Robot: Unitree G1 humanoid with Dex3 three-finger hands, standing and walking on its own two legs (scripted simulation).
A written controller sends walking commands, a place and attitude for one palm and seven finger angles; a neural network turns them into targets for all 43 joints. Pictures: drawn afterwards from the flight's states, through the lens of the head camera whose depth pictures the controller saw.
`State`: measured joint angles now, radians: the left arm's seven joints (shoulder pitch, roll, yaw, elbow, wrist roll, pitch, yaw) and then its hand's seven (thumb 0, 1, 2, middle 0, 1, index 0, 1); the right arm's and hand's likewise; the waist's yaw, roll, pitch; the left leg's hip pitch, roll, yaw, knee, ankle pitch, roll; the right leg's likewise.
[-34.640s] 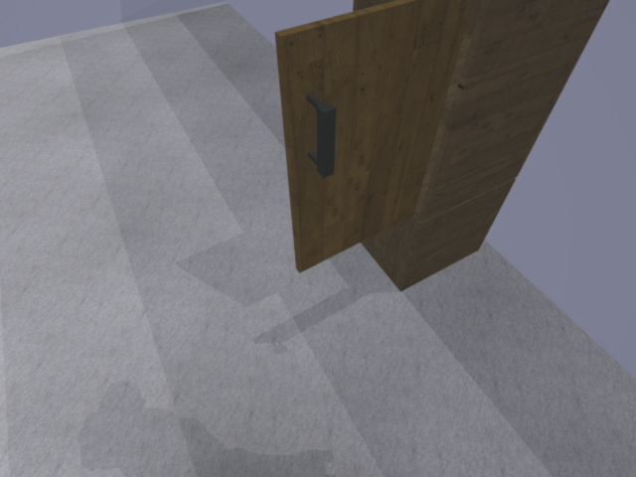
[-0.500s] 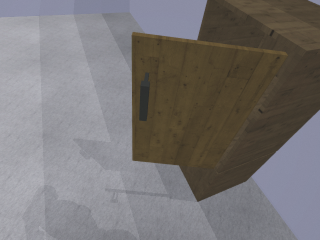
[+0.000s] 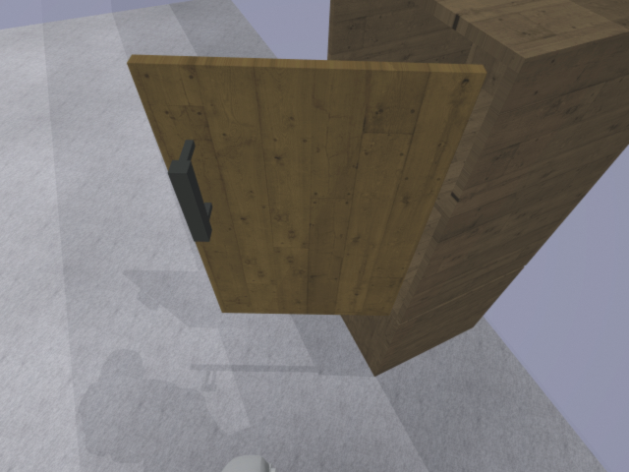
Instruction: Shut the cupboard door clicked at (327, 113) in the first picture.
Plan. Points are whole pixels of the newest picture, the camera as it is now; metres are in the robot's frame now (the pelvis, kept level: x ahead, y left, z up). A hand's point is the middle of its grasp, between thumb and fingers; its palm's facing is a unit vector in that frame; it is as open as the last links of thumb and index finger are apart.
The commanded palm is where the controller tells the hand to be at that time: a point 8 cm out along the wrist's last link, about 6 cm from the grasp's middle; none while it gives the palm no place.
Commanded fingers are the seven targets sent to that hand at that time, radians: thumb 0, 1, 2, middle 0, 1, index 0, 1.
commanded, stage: come to a stop and stand still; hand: left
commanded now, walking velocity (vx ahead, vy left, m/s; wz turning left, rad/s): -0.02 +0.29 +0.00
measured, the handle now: (195, 192) +0.44 +0.19 +0.09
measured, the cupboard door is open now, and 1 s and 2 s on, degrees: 64 64 64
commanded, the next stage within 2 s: look again from close up in 0.84 s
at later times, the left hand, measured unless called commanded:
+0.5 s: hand out of the picture +0.02 +0.16 -0.17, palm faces +0.03 -0.98 -0.20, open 7.4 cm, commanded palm none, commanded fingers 0.00 0.90 0.90 -0.20 -0.30 -0.20 -0.30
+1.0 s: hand out of the picture +0.02 +0.16 -0.16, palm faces +0.00 -0.98 -0.18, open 7.4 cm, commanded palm none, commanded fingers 0.00 0.90 0.90 -0.20 -0.30 -0.20 -0.30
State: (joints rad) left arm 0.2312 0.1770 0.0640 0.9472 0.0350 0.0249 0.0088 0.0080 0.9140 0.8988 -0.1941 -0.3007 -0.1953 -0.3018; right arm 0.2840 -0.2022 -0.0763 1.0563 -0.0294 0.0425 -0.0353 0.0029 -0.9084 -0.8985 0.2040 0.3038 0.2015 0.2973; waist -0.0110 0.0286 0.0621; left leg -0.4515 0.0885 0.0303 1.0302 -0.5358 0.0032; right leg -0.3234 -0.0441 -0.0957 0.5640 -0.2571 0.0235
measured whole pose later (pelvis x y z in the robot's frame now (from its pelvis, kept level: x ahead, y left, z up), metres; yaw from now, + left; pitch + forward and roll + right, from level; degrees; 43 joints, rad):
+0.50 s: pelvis +0.02 -0.01 +0.01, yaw -1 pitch +0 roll -1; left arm 0.30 0.15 0.00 1.03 0.02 0.01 0.05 0.01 0.91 0.90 -0.20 -0.30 -0.20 -0.30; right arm 0.16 -0.16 -0.02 0.97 -0.01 0.00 -0.02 0.00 -0.92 -0.90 0.20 0.30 0.20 0.30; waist 0.02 0.00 0.07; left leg -0.26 -0.02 0.12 0.53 -0.27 0.08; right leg -0.24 -0.05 -0.08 0.50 -0.25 0.02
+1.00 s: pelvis +0.00 -0.01 +0.01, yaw -1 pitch -1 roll +0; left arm 0.32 0.17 -0.01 1.01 0.01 0.00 0.04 0.01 0.91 0.90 -0.20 -0.30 -0.20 -0.30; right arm 0.33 -0.17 0.00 1.05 -0.01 0.00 0.00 0.00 -0.91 -0.90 0.20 0.30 0.20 0.30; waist -0.01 -0.02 0.01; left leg -0.22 -0.03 0.12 0.45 -0.22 0.08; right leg -0.22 -0.05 -0.08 0.46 -0.21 0.02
